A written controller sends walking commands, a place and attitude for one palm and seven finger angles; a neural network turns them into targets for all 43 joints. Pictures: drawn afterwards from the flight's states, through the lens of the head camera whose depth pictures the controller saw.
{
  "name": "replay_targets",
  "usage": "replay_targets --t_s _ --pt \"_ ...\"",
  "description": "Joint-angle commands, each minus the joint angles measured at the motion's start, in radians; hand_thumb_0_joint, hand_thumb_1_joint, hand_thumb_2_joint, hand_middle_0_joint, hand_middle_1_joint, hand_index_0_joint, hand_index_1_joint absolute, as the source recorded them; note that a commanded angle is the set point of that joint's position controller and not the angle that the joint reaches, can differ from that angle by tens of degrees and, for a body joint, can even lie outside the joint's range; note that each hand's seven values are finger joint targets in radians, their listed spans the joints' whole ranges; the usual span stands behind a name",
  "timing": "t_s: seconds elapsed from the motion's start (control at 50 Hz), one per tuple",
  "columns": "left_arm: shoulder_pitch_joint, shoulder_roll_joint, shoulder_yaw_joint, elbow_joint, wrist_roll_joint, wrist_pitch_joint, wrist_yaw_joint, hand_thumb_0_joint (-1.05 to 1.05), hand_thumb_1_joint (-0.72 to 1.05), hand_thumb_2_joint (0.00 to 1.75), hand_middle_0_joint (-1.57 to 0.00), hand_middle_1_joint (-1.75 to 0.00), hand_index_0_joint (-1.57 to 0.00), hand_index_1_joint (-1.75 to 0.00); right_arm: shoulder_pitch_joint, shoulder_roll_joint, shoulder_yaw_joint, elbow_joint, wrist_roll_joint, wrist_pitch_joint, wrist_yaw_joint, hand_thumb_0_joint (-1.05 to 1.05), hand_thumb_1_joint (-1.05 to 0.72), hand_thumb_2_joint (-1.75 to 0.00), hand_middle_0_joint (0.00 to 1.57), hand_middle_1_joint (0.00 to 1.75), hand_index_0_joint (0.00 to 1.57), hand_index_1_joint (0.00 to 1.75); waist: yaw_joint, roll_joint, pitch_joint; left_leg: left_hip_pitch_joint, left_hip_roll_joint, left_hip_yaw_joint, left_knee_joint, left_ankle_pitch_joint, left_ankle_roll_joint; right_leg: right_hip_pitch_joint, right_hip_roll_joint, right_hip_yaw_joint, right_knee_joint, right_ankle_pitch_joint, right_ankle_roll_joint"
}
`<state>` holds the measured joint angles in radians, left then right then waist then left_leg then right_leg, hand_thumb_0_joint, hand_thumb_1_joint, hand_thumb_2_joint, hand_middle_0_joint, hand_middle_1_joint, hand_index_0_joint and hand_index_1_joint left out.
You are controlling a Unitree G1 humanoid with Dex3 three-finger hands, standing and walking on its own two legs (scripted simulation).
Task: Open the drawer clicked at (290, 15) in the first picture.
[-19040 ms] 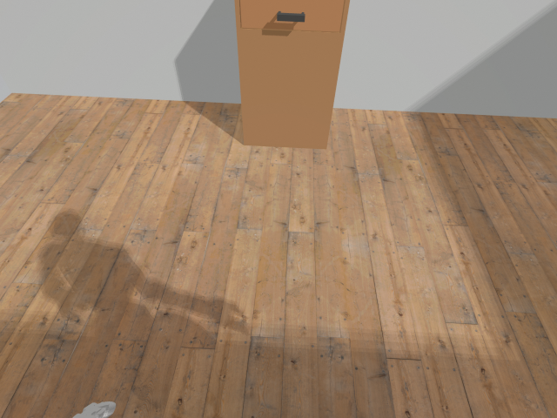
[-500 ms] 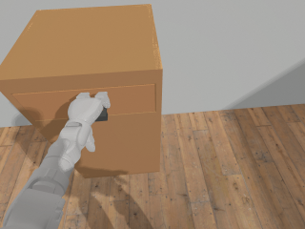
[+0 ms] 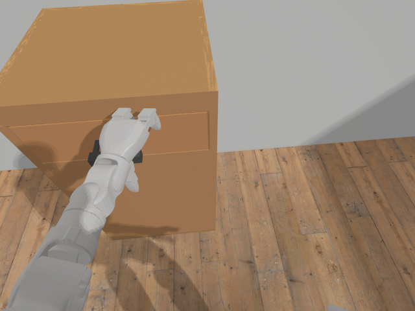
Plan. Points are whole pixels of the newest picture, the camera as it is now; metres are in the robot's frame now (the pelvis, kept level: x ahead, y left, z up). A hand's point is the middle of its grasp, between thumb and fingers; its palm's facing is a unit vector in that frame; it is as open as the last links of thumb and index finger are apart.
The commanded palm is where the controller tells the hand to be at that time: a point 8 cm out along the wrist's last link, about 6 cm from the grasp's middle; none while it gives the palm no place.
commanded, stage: move the hooked fingers above the handle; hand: left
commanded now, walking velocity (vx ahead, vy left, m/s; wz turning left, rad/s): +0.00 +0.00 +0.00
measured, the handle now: (117, 150) +0.48 +0.23 -0.02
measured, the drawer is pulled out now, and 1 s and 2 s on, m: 0.00 0.00 0.00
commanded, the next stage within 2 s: lift the fingers back up to retry in 0.72 s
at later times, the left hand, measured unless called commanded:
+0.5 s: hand (125, 150) +0.42 +0.18 +0.06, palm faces +0.11 -0.10 -0.99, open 13.8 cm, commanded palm +0.39 +0.24 +0.10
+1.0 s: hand (127, 141) +0.44 +0.17 +0.07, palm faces +0.17 -0.12 -0.98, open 13.8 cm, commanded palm +0.40 +0.21 +0.10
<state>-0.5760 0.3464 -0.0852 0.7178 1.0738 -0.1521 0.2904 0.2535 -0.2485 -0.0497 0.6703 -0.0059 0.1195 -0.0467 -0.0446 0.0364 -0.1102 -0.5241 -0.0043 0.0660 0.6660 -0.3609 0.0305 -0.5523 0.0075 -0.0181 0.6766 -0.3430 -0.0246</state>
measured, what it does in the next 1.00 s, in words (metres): stands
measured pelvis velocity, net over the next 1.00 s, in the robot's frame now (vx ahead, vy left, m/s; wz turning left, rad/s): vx -0.01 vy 0.01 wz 0.01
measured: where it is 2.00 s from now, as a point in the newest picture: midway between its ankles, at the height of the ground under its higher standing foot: outside the picture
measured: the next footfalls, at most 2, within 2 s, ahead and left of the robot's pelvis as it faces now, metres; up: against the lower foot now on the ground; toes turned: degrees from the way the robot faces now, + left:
none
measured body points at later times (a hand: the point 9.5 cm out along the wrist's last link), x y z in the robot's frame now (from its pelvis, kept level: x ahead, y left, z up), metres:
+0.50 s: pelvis -0.01 +0.00 +0.00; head +0.05 -0.01 +0.45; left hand +0.41 +0.18 +0.11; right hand +0.11 -0.27 -0.13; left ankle -0.03 +0.10 -0.72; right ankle -0.01 -0.11 -0.72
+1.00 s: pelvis -0.01 +0.01 -0.01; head +0.06 -0.01 +0.44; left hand +0.42 +0.18 +0.12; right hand +0.07 -0.27 -0.14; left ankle -0.03 +0.10 -0.72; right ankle -0.01 -0.11 -0.72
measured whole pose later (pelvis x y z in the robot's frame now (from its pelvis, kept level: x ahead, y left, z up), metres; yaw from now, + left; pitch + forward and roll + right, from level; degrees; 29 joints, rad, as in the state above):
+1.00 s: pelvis -0.01 +0.01 -0.01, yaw +1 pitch +14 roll +0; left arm -0.66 0.36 -0.09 0.75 1.06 -0.13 0.40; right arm 0.25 -0.26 -0.07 0.72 -0.01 0.10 -0.03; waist -0.04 0.04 -0.11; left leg -0.60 -0.01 0.06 0.72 -0.36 0.04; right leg -0.61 -0.01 -0.03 0.72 -0.34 -0.01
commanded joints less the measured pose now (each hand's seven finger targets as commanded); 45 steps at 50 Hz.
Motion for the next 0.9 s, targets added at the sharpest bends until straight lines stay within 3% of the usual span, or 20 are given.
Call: replay_targets --t_s 0.0,0.02,0.06,0.12,0.18,0.24,0.28,0.36,0.44,0.52,0.54,0.6,0.66,0.7,0.72,0.74,0.78,0.8,0.84,0.88 --pt "-0.319 0.409 0.230 -0.156 0.017 0.163 0.208 0.00 -0.50 0.30 -0.30 -1.20 -0.30 -1.20 -0.031 -0.102 -0.024 -0.098 0.002 -0.026 0.009 0.00 -0.90 -0.90 0.20 0.30 0.20 0.30 0.125 0.037 -0.398 0.102 -0.041 -0.002 -0.055 0.492 -0.017 0.305 0.022 0.017 -0.023 0.502 -0.037" --pt "-0.276 0.388 0.208 -0.111 0.015 0.216 0.214 0.00 -0.50 0.30 -0.30 -1.20 -0.30 -1.20 -0.045 -0.102 -0.022 -0.094 0.007 -0.024 0.012 0.00 -0.90 -0.90 0.20 0.30 0.20 0.30 0.127 0.026 -0.405 0.100 -0.040 0.009 -0.066 0.488 -0.020 0.332 0.021 0.024 -0.031 0.526 -0.034" --pt "-0.242 0.345 0.149 -0.001 -0.009 0.314 0.169 0.00 -0.50 0.30 -0.30 -1.20 -0.30 -1.20 -0.040 -0.118 -0.025 -0.078 0.022 -0.016 0.012 0.00 -0.90 -0.90 0.20 0.30 0.20 0.30 0.093 -0.066 -0.392 0.078 -0.035 0.021 -0.091 0.421 -0.015 0.373 0.017 0.032 -0.066 0.518 -0.016" --pt "-0.299 0.396 0.145 0.004 -0.052 0.368 0.056 0.00 -0.50 0.30 -0.30 -1.20 -0.30 -1.20 -0.038 -0.152 -0.029 -0.079 0.039 -0.006 -0.009 0.00 -0.90 -0.90 0.20 0.30 0.20 0.30 0.052 -0.169 -0.368 0.079 -0.034 0.022 -0.122 0.360 0.008 0.423 0.009 0.040 -0.121 0.500 0.010" --pt "-0.362 0.255 0.008 -0.154 -0.098 0.282 -0.079 0.00 -0.50 0.30 -0.30 -1.20 -0.30 -1.20 -0.020 -0.163 -0.045 -0.103 0.041 -0.015 -0.034 0.00 -0.90 -0.90 0.20 0.30 0.20 0.30 -0.013 -0.131 -0.390 0.180 -0.034 -0.002 -0.114 0.399 0.032 0.398 0.001 0.030 -0.136 0.552 0.014" --pt "-0.434 0.107 -0.136 -0.335 -0.126 0.120 -0.162 0.00 -0.50 0.30 -0.30 -1.20 -0.30 -1.20 -0.003 -0.138 -0.048 -0.102 0.022 -0.049 -0.044 0.00 -0.90 -0.90 0.20 0.30 0.20 0.30 -0.064 -0.042 -0.318 0.289 -0.034 -0.036 -0.086 0.425 0.042 0.250 0.008 0.022 -0.147 0.460 0.009" --pt "-0.489 0.116 -0.136 -0.344 -0.109 0.044 -0.155 0.00 -0.50 0.30 -0.30 -1.20 -0.30 -1.20 0.030 -0.130 -0.046 -0.072 0.010 -0.060 -0.040 0.00 -0.90 -0.90 0.20 0.30 0.20 0.30 -0.072 0.017 -0.261 0.319 -0.031 -0.063 -0.066 0.403 0.031 0.126 0.014 0.010 -0.135 0.359 -0.001" --pt "-0.542 0.268 0.044 -0.314 -0.042 -0.045 -0.025 0.00 -0.50 0.30 -0.30 -1.20 -0.30 -1.20 0.060 -0.122 -0.054 -0.047 0.005 -0.055 -0.020 0.00 -0.90 -0.90 0.20 0.30 0.20 0.30 -0.016 0.068 -0.303 0.281 -0.029 -0.086 -0.040 0.387 0.004 0.075 0.018 -0.001 -0.085 0.285 -0.025" --pt "-0.403 0.466 0.274 -0.140 -0.023 0.073 0.147 0.00 -0.50 0.30 -0.30 -1.20 -0.30 -1.20 0.007 -0.124 -0.028 -0.050 0.002 -0.043 -0.005 0.00 -0.90 -0.90 0.20 0.30 0.20 0.30 0.091 -0.007 -0.343 0.093 -0.051 -0.051 -0.055 0.372 -0.010 0.222 0.023 0.003 -0.044 0.333 -0.030" --pt "-0.337 0.376 0.157 0.003 0.011 0.268 0.180 0.00 -0.50 0.30 -0.30 -1.20 -0.30 -1.20 -0.044 -0.116 -0.017 -0.063 0.012 -0.028 0.011 0.00 -0.90 -0.90 0.20 0.30 0.20 0.30 0.104 0.017 -0.377 0.089 -0.039 0.003 -0.084 0.410 -0.022 0.295 0.019 0.010 -0.053 0.427 -0.028" --pt "-0.283 0.371 0.161 0.069 -0.004 0.309 0.153 0.00 -0.50 0.30 -0.30 -1.20 -0.30 -1.20 -0.043 -0.121 -0.018 -0.064 0.017 -0.019 0.013 0.00 -0.90 -0.90 0.20 0.30 0.20 0.30 0.106 -0.035 -0.391 0.077 -0.038 0.005 -0.093 0.408 -0.021 0.339 0.020 0.013 -0.064 0.445 -0.024" --pt "-0.320 0.357 0.089 0.112 -0.047 0.361 0.010 0.00 -0.50 0.30 -0.30 -1.20 -0.30 -1.20 -0.022 -0.159 -0.024 -0.084 0.037 -0.004 -0.005 0.00 -0.90 -0.90 0.20 0.30 0.20 0.30 0.036 -0.168 -0.343 0.058 -0.031 0.012 -0.118 0.318 0.005 0.374 0.010 0.023 -0.124 0.430 0.006" --pt "-0.364 0.246 -0.019 -0.037 -0.103 0.257 -0.138 0.00 -0.50 0.30 -0.30 -1.20 -0.30 -1.20 -0.006 -0.175 -0.035 -0.113 0.040 -0.016 -0.034 0.00 -0.90 -0.90 0.20 0.30 0.20 0.30 -0.028 -0.176 -0.320 0.124 -0.029 -0.011 -0.112 0.320 0.031 0.343 0.002 0.024 -0.146 0.449 0.014" --pt "-0.459 0.148 -0.108 -0.183 -0.130 0.127 -0.194 0.00 -0.50 0.30 -0.30 -1.20 -0.30 -1.20 0.017 -0.160 -0.040 -0.107 0.025 -0.040 -0.045 0.00 -0.90 -0.90 0.20 0.30 0.20 0.30 -0.063 -0.110 -0.284 0.194 -0.034 -0.037 -0.092 0.314 0.039 0.243 0.005 0.022 -0.150 0.386 0.012" --pt "-0.493 0.165 -0.097 -0.223 -0.127 0.073 -0.195 0.00 -0.50 0.30 -0.30 -1.20 -0.30 -1.20 0.032 -0.151 -0.042 -0.091 0.019 -0.051 -0.047 0.00 -0.90 -0.90 0.20 0.30 0.20 0.30 -0.062 -0.058 -0.282 0.229 -0.034 -0.048 -0.081 0.318 0.038 0.199 0.008 0.022 -0.143 0.350 0.006" --pt "-0.561 0.153 -0.119 -0.298 -0.123 0.024 -0.186 0.00 -0.50 0.30 -0.30 -1.20 -0.30 -1.20 0.044 -0.144 -0.044 -0.088 0.015 -0.060 -0.048 0.00 -0.90 -0.90 0.20 0.30 0.20 0.30 -0.071 0.015 -0.299 0.273 -0.034 -0.061 -0.074 0.331 0.034 0.153 0.010 0.020 -0.135 0.311 -0.002" --pt "-0.621 0.231 -0.039 -0.372 -0.089 -0.057 -0.127 0.00 -0.50 0.30 -0.30 -1.20 -0.30 -1.20 0.092 -0.136 -0.057 -0.059 0.004 -0.069 -0.045 0.00 -0.90 -0.90 0.20 0.30 0.20 0.30 -0.056 0.121 -0.361 0.366 -0.021 -0.095 -0.042 0.410 0.011 0.048 0.019 0.005 -0.096 0.273 -0.017" --pt "-0.627 0.238 -0.016 -0.387 -0.078 -0.088 -0.085 0.00 -0.50 0.30 -0.30 -1.20 -0.30 -1.20 0.102 -0.130 -0.060 -0.049 0.001 -0.071 -0.041 0.00 -0.90 -0.90 0.20 0.30 0.20 0.30 -0.051 0.136 -0.379 0.384 -0.015 -0.104 -0.026 0.441 -0.001 0.010 0.022 0.000 -0.079 0.263 -0.021" --pt "-0.590 0.351 0.122 -0.336 -0.038 -0.106 0.018 0.00 -0.50 0.30 -0.30 -1.20 -0.30 -1.20 0.116 -0.137 -0.063 -0.026 -0.002 -0.067 -0.028 0.00 -0.90 -0.90 0.20 0.30 0.20 0.30 -0.009 0.117 -0.372 0.319 -0.012 -0.120 -0.008 0.476 -0.028 -0.004 0.033 -0.018 -0.041 0.256 -0.031" --pt "-0.536 0.335 0.163 -0.206 -0.021 -0.046 0.125 0.00 -0.50 0.30 -0.30 -1.20 -0.30 -1.20 0.098 -0.124 -0.054 -0.015 -0.005 -0.064 -0.004 0.00 -0.90 -0.90 0.20 0.30 0.20 0.30 0.008 0.078 -0.348 0.224 -0.018 -0.112 -0.002 0.466 -0.034 0.008 0.039 -0.037 -0.009 0.266 -0.035"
